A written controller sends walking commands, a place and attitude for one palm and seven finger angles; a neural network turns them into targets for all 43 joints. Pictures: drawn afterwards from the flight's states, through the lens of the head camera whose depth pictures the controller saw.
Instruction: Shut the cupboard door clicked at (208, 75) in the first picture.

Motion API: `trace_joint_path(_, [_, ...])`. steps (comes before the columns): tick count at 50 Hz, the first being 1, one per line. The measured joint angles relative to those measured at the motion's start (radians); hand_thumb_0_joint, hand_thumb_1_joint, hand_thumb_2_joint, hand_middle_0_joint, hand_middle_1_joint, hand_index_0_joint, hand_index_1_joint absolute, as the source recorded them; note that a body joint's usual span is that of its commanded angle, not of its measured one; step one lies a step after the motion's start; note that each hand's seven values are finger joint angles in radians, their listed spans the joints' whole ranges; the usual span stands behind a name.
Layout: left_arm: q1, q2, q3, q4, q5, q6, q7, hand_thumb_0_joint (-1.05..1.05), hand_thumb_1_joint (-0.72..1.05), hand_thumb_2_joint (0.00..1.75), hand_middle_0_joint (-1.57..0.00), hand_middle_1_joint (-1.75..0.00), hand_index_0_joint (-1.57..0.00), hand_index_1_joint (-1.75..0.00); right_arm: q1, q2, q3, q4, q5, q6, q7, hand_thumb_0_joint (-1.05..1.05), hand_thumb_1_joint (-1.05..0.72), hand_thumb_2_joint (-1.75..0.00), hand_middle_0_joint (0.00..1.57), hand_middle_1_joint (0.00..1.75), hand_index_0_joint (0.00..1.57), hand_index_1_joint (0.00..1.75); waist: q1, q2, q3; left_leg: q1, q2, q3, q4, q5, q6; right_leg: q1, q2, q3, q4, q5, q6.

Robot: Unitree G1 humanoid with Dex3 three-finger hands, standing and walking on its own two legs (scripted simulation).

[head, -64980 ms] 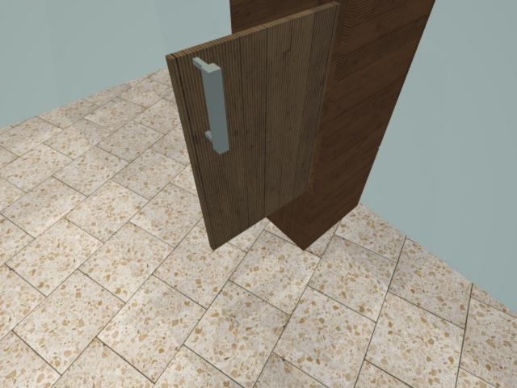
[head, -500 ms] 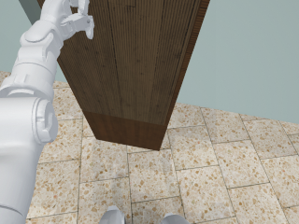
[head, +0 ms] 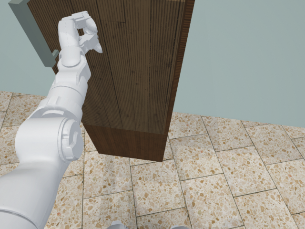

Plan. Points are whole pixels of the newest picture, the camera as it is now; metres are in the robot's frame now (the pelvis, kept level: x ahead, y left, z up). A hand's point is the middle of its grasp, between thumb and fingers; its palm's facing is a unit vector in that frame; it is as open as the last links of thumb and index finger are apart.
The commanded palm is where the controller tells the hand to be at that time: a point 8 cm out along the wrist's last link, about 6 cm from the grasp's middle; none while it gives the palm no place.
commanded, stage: pull the fist back off the door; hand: left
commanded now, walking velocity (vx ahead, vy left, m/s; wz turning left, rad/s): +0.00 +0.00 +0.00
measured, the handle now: (40, 32) +0.59 +0.22 +0.19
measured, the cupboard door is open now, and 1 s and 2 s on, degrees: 0 0 0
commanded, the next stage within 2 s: draw the hand back to the body in 0.34 s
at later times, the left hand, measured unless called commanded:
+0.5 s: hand (93, 52) +0.48 +0.08 +0.20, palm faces +0.13 -0.99 +0.00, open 3.1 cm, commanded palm +0.44 +0.13 +0.19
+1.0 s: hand (48, 99) +0.35 +0.15 +0.20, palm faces +0.14 -0.99 -0.05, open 3.1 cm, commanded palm +0.31 +0.20 +0.20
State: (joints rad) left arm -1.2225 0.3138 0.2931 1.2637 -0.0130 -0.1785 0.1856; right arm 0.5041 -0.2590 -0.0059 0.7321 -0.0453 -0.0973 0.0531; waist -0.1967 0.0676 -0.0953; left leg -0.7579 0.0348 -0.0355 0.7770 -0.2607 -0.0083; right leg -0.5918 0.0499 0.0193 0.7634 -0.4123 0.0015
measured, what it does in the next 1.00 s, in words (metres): stands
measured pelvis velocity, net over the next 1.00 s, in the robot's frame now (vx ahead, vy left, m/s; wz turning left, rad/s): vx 0.02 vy -0.02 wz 0.03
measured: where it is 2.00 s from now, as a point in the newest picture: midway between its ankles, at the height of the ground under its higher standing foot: outside the picture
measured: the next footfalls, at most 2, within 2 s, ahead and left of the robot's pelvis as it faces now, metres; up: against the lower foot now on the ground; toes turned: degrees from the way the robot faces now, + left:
none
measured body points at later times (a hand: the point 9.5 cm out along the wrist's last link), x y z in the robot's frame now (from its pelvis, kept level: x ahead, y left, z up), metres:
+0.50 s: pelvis +0.03 -0.02 +0.02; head +0.04 -0.03 +0.47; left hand +0.47 +0.13 +0.20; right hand +0.16 -0.27 -0.09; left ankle +0.06 +0.12 -0.70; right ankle -0.03 -0.13 -0.70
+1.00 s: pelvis +0.02 -0.02 +0.02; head -0.01 -0.04 +0.47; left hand +0.34 +0.20 +0.21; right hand +0.21 -0.24 -0.06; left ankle +0.06 +0.12 -0.70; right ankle -0.03 -0.13 -0.70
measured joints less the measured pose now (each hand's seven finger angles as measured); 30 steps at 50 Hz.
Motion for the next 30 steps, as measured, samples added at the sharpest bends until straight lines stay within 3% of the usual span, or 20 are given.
trace_joint_path(7, [0.2,-0.085,0.0,-0.199,-0.016,0.008,0.006,0.01,0.91,0.92,-1.3,-1.5,-1.3,-1.5,-0.01,-0.006,-0.023,-0.016,0.019,0.023,-0.01,0.0,-0.91,-0.9,0.21,0.3,0.2,0.3,0.034,-0.003,-0.002,0.1,0.007,0.025,-0.039,-0.017,-0.002,0.091,0.002,0.025,-0.04,-0.005,-0.005])
trace_joint_path(15, [0.388,-0.149,-0.054,-0.437,-0.047,0.091,-0.004,0.01,0.9,0.91,-1.3,-1.5,-1.3,-1.5,-0.104,0.006,-0.029,-0.047,0.044,0.029,-0.028,0.01,-0.91,-0.9,0.2,0.3,0.2,0.3,0.091,-0.005,-0.002,0.211,0.005,0.029,-0.086,-0.023,-0.009,0.201,-0.002,0.029,-0.087,-0.01,-0.013])
trace_joint_path(24, [0.407,-0.188,-0.134,-0.5,-0.083,0.183,-0.022,0.01,0.9,0.9,-1.3,-1.5,-1.3,-1.5,-0.238,0.008,-0.011,-0.071,0.063,0.042,-0.054,0.0,-0.91,-0.9,0.2,0.3,0.2,0.3,0.142,-0.015,0.01,0.27,-0.013,-0.005,-0.113,-0.011,-0.016,0.272,-0.015,-0.009,-0.111,-0.015,-0.021])
trace_joint_path(30, [0.475,-0.187,-0.109,-0.566,-0.092,0.188,-0.056,0.01,0.9,0.9,-1.3,-1.5,-1.3,-1.5,-0.261,0.013,0.0,-0.103,0.067,0.067,-0.056,0.0,-0.91,-0.9,0.2,0.3,0.2,0.3,0.155,-0.018,-0.006,0.297,-0.015,0.004,-0.136,-0.006,-0.019,0.289,-0.019,0.0,-0.118,-0.015,-0.025])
